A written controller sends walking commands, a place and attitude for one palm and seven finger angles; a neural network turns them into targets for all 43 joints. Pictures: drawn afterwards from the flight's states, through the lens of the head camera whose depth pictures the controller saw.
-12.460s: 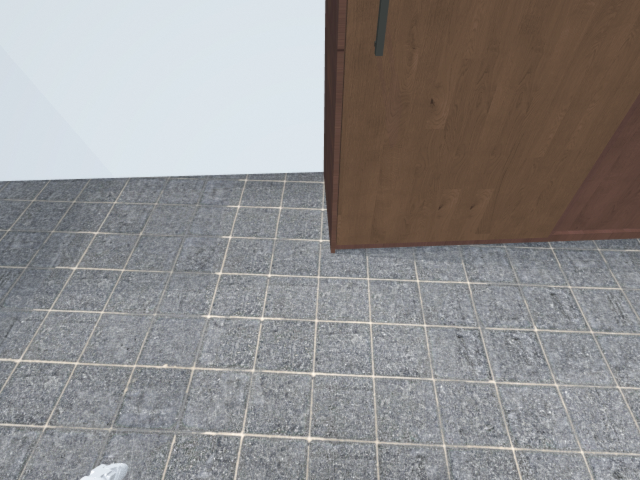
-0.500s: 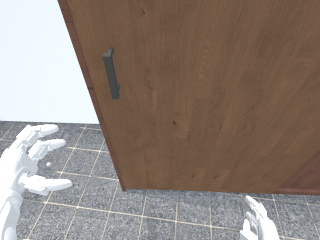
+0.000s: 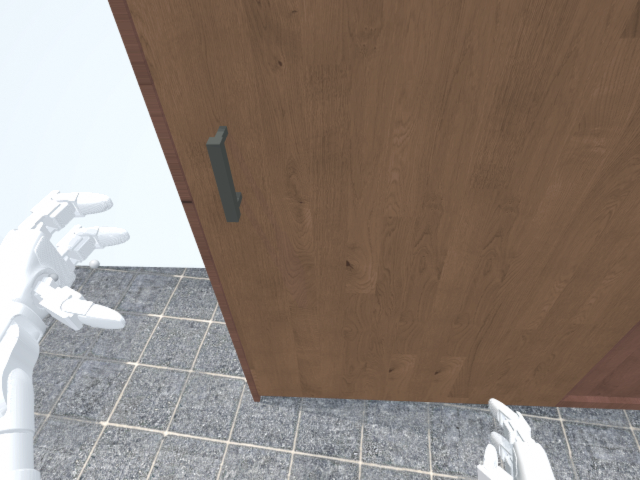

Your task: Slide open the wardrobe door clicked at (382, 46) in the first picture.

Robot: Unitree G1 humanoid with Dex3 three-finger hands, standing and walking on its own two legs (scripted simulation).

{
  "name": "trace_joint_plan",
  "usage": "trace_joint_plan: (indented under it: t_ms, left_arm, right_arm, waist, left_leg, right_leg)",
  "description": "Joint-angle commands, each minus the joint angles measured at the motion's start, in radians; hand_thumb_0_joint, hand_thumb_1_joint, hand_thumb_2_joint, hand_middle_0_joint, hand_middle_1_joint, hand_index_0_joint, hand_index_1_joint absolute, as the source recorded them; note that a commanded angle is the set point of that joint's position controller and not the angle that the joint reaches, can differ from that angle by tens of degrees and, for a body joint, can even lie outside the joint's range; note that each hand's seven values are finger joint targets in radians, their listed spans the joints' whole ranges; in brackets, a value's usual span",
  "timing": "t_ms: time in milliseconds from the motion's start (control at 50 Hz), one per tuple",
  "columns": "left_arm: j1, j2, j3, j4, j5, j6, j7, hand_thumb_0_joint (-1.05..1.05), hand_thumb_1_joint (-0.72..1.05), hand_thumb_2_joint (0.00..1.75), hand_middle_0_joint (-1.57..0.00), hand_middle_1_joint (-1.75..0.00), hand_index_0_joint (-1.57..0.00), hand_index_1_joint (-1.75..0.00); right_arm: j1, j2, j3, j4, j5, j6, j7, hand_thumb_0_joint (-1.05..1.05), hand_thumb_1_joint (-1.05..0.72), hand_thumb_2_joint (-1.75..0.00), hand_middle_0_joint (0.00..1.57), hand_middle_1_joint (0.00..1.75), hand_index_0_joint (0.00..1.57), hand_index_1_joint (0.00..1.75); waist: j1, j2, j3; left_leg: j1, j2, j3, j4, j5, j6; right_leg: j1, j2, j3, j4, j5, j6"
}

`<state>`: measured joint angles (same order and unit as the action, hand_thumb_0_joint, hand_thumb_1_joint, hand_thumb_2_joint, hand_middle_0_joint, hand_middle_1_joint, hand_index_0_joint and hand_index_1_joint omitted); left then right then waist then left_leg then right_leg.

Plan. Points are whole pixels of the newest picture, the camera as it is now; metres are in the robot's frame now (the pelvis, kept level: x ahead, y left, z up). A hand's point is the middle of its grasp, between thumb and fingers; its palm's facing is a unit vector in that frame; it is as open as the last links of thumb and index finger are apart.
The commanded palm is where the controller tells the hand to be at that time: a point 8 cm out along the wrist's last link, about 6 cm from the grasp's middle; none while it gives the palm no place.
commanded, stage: raise the hand with hooked fingers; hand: left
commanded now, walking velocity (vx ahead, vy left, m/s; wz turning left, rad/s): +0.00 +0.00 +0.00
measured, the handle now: (227, 175) +0.49 +0.20 +0.14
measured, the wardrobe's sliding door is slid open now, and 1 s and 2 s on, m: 0.00 0.00 0.00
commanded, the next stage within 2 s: move the hooked fingers beside the handle in 0.46 s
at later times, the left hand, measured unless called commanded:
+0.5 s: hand (106, 276) +0.27 +0.27 +0.16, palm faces +0.13 -0.99 -0.04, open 14.0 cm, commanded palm +0.23 +0.31 +0.16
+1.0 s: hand (134, 252) +0.31 +0.25 +0.16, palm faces +0.09 -1.00 -0.02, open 14.0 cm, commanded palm +0.28 +0.30 +0.16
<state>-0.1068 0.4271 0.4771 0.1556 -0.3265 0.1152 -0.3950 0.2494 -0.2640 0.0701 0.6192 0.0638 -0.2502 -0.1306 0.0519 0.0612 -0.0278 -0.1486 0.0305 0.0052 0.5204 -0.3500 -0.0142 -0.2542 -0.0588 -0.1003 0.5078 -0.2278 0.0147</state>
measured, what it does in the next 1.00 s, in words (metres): stands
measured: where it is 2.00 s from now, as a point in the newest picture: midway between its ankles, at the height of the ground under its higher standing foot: outside the picture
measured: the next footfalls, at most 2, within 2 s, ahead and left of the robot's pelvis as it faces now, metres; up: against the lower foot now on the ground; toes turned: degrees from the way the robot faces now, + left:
none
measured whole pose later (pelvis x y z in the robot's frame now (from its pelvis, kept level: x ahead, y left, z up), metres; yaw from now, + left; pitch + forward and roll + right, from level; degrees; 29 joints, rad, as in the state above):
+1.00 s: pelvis -0.01 +0.00 +0.00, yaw -1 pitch -1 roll +0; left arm -0.22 0.40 0.42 0.28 -0.29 0.11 -0.35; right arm 0.26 -0.26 0.06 0.62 0.07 -0.23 -0.13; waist 0.03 0.05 -0.02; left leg -0.15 0.03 0.03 0.49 -0.32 -0.02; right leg -0.27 -0.06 -0.08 0.49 -0.20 0.01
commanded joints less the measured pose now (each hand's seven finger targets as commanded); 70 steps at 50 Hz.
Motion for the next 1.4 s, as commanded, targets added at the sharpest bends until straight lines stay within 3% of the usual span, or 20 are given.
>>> trace_joint_plan:
  t_ms: [0, 120, 200, 260, 280, 320, 520, 580, 620, 700, 780, 820, 920, 980, 1040, 1080, 1140, 1180, 1320, 1380]
  left_arm:
    - [-0.221, 0.244, 0.075, -0.139, -0.022, -0.030, -0.012, 0.00, -0.50, 0.30, -0.30, -1.20, -0.30, -1.20]
    - [-0.237, 0.279, 0.109, -0.211, -0.028, -0.042, 0.005, 0.00, -0.50, 0.30, -0.30, -1.20, -0.30, -1.20]
    - [-0.276, 0.277, 0.105, -0.250, -0.012, -0.074, 0.026, 0.00, -0.50, 0.30, -0.30, -1.20, -0.30, -1.20]
    - [-0.283, 0.264, 0.088, -0.228, -0.008, -0.077, 0.028, 0.00, -0.50, 0.30, -0.30, -1.20, -0.30, -1.20]
    - [-0.284, 0.262, 0.084, -0.227, -0.005, -0.074, 0.026, 0.00, -0.50, 0.30, -0.30, -1.20, -0.30, -1.20]
    - [-0.276, 0.257, 0.078, -0.198, -0.009, -0.066, 0.021, 0.00, -0.50, 0.30, -0.30, -1.20, -0.30, -1.20]
    - [-0.254, 0.264, 0.087, -0.185, -0.021, -0.063, 0.011, 0.00, -0.50, 0.30, -0.30, -1.20, -0.30, -1.20]
    - [-0.310, 0.245, 0.057, -0.195, -0.011, -0.068, 0.016, 0.00, -0.50, 0.30, -0.30, -1.20, -0.30, -1.20]
    - [-0.333, 0.276, 0.075, -0.152, -0.007, -0.071, 0.023, 0.00, -0.50, 0.30, -0.30, -1.20, -0.30, -1.20]
    - [-0.410, 0.257, 0.036, -0.120, 0.009, -0.075, 0.026, 0.00, -0.50, 0.30, -0.30, -1.20, -0.30, -1.20]
    - [-0.449, 0.240, 0.011, -0.120, 0.016, -0.089, 0.028, 0.00, -0.50, 0.30, -0.30, -1.20, -0.30, -1.20]
    - [-0.412, 0.256, 0.033, -0.103, 0.014, -0.092, 0.032, 0.00, -0.50, 0.30, -0.30, -1.20, -0.30, -1.20]
    - [-0.376, 0.251, 0.043, -0.068, 0.019, -0.073, 0.047, 0.00, -0.50, 0.30, -0.30, -1.20, -0.30, -1.20]
    - [-0.434, 0.223, 0.012, -0.081, 0.029, -0.068, 0.060, 0.00, -0.50, 0.30, -0.30, -1.20, -0.30, -1.20]
    - [-0.472, 0.268, 0.044, -0.074, 0.034, -0.081, 0.072, 0.00, -0.50, 0.30, -0.30, -1.20, -0.30, -1.20]
    - [-0.489, 0.242, 0.017, -0.082, 0.039, -0.092, 0.068, 0.00, -0.50, 0.30, -0.30, -1.20, -0.30, -1.20]
    - [-0.527, 0.237, 0.002, -0.053, 0.040, -0.102, 0.068, 0.00, -0.50, 0.30, -0.30, -1.20, -0.30, -1.20]
    - [-0.558, 0.206, -0.032, -0.026, 0.042, -0.098, 0.064, 0.00, -0.50, 0.30, -0.30, -1.20, -0.30, -1.20]
    - [-0.578, 0.263, 0.010, 0.028, 0.053, -0.108, 0.078, 0.00, -0.50, 0.30, -0.30, -1.20, -0.30, -1.20]
    - [-0.609, 0.250, -0.002, 0.063, 0.057, -0.115, 0.079, 0.00, -0.50, 0.30, -0.30, -1.20, -0.30, -1.20]
  right_arm:
    - [-0.100, -0.114, -0.048, -0.163, 0.008, -0.041, -0.006, 0.00, -0.90, -0.90, 0.20, 0.30, 0.20, 0.30]
    - [-0.113, -0.113, -0.051, -0.182, 0.004, -0.030, 0.002, 0.00, -0.90, -0.90, 0.20, 0.30, 0.20, 0.30]
    - [-0.110, -0.106, -0.051, -0.180, 0.006, -0.037, -0.005, 0.00, -0.90, -0.90, 0.20, 0.30, 0.20, 0.30]
    - [-0.106, -0.106, -0.049, -0.167, 0.005, -0.040, -0.013, 0.00, -0.90, -0.90, 0.20, 0.30, 0.20, 0.30]
    - [-0.108, -0.107, -0.050, -0.168, 0.006, -0.043, -0.014, 0.00, -0.90, -0.90, 0.20, 0.30, 0.20, 0.30]
    - [-0.108, -0.109, -0.047, -0.163, 0.004, -0.043, -0.017, 0.00, -0.90, -0.90, 0.20, 0.30, 0.20, 0.30]
    - [-0.116, -0.112, -0.048, -0.167, 0.006, -0.047, -0.013, 0.00, -0.90, -0.90, 0.20, 0.30, 0.20, 0.30]
    - [-0.113, -0.107, -0.045, -0.164, 0.007, -0.050, -0.017, 0.00, -0.90, -0.90, 0.20, 0.30, 0.20, 0.30]
    - [-0.102, -0.116, -0.048, -0.151, 0.005, -0.048, -0.022, 0.00, -0.90, -0.90, 0.20, 0.30, 0.20, 0.30]
    - [-0.101, -0.113, -0.045, -0.147, 0.008, -0.048, -0.029, 0.00, -0.90, -0.90, 0.20, 0.30, 0.20, 0.30]
    - [-0.099, -0.111, -0.045, -0.153, 0.005, -0.049, -0.028, 0.00, -0.90, -0.90, 0.20, 0.30, 0.20, 0.30]
    - [-0.093, -0.114, -0.047, -0.154, 0.001, -0.046, -0.023, 0.00, -0.90, -0.90, 0.20, 0.30, 0.20, 0.30]
    - [-0.092, -0.115, -0.049, -0.157, 0.001, -0.032, -0.011, 0.00, -0.90, -0.90, 0.20, 0.30, 0.20, 0.30]
    - [-0.090, -0.113, -0.050, -0.161, 0.004, -0.024, -0.012, 0.00, -0.90, -0.90, 0.20, 0.30, 0.20, 0.30]
    - [-0.079, -0.117, -0.053, -0.156, 0.000, -0.017, -0.015, 0.00, -0.90, -0.90, 0.20, 0.30, 0.20, 0.30]
    - [-0.082, -0.111, -0.051, -0.159, 0.002, -0.016, -0.015, 0.00, -0.90, -0.90, 0.20, 0.30, 0.20, 0.30]
    - [-0.068, -0.115, -0.055, -0.147, 0.003, -0.013, -0.021, 0.00, -0.90, -0.90, 0.20, 0.30, 0.20, 0.30]
    - [-0.067, -0.116, -0.051, -0.143, 0.003, -0.012, -0.022, 0.00, -0.90, -0.90, 0.20, 0.30, 0.20, 0.30]
    - [-0.053, -0.122, -0.057, -0.141, -0.003, 0.006, -0.015, 0.00, -0.90, -0.90, 0.20, 0.30, 0.20, 0.30]
    - [-0.045, -0.122, -0.058, -0.137, -0.001, 0.014, -0.014, 0.00, -0.90, -0.90, 0.20, 0.30, 0.20, 0.30]
  waist:
    - [0.002, -0.015, -0.143]
    - [0.012, -0.037, -0.154]
    - [0.004, 0.031, -0.169]
    - [-0.004, 0.011, -0.137]
    - [-0.005, 0.040, -0.140]
    - [-0.005, -0.006, -0.115]
    - [0.001, -0.026, -0.126]
    - [-0.013, 0.021, -0.122]
    - [-0.015, -0.039, -0.109]
    - [-0.029, 0.020, -0.114]
    - [-0.023, 0.033, -0.168]
    - [-0.009, 0.003, -0.185]
    - [0.002, -0.013, -0.167]
    - [-0.013, 0.000, -0.167]
    - [-0.016, -0.033, -0.188]
    - [-0.017, 0.028, -0.195]
    - [-0.030, -0.006, -0.193]
    - [-0.037, 0.012, -0.183]
    - [-0.021, -0.015, -0.235]
    - [-0.031, -0.026, -0.233]
  left_leg:
    - [-0.073, -0.033, -0.008, -0.096, 0.309, 0.025]
    - [-0.081, -0.033, -0.002, -0.096, 0.297, 0.028]
    - [-0.058, -0.038, 0.008, -0.103, 0.292, 0.028]
    - [-0.061, -0.036, 0.007, -0.114, 0.259, 0.030]
    - [-0.058, -0.037, 0.009, -0.114, 0.251, 0.029]
    - [-0.073, -0.034, 0.004, -0.119, 0.231, 0.031]
    - [-0.084, -0.035, 0.006, -0.110, 0.213, 0.032]
    - [-0.073, -0.037, 0.005, -0.113, 0.211, 0.029]
    - [-0.089, -0.032, 0.002, -0.114, 0.200, 0.031]
    - [-0.079, -0.038, 0.000, -0.116, 0.184, 0.029]
    - [-0.062, -0.039, -0.003, -0.114, 0.229, 0.026]
    - [-0.069, -0.036, -0.002, -0.111, 0.264, 0.025]
    - [-0.091, -0.035, 0.005, -0.115, 0.281, 0.022]
    - [-0.081, -0.034, 0.005, -0.119, 0.270, 0.021]
    - [-0.084, -0.033, 0.005, -0.116, 0.282, 0.025]
    - [-0.069, -0.036, 0.009, -0.114, 0.287, 0.022]
    - [-0.065, -0.032, 0.004, -0.114, 0.274, 0.023]
    - [-0.067, -0.035, 0.002, -0.115, 0.265, 0.021]
    - [-0.078, -0.032, 0.003, -0.103, 0.313, 0.021]
    - [-0.081, -0.033, 0.008, -0.099, 0.326, 0.022]
  right_leg:
    - [0.157, 0.041, 0.015, -0.048, 0.229, -0.027]
    - [0.186, 0.040, 0.027, -0.055, 0.216, -0.026]
    - [0.179, 0.042, 0.030, -0.056, 0.211, -0.025]
    - [0.169, 0.043, 0.032, -0.070, 0.180, -0.023]
    - [0.166, 0.042, 0.035, -0.072, 0.169, -0.023]
    - [0.167, 0.043, 0.036, -0.084, 0.144, -0.023]
    - [0.172, 0.043, 0.047, -0.086, 0.116, -0.020]
    - [0.150, 0.044, 0.041, -0.083, 0.124, -0.021]
    - [0.151, 0.047, 0.041, -0.089, 0.105, -0.019]
    - [0.124, 0.043, 0.039, -0.086, 0.091, -0.022]
    - [0.153, 0.042, 0.035, -0.068, 0.148, -0.028]
    - [0.180, 0.043, 0.032, -0.061, 0.188, -0.030]
    - [0.173, 0.042, 0.027, -0.055, 0.212, -0.032]
    - [0.148, 0.042, 0.027, -0.056, 0.199, -0.031]
    - [0.171, 0.043, 0.033, -0.055, 0.215, -0.029]
    - [0.161, 0.042, 0.035, -0.053, 0.220, -0.034]
    - [0.146, 0.045, 0.032, -0.057, 0.207, -0.031]
    - [0.130, 0.044, 0.032, -0.057, 0.202, -0.033]
    - [0.167, 0.041, 0.035, -0.041, 0.254, -0.037]
    - [0.160, 0.041, 0.035, -0.035, 0.282, -0.035]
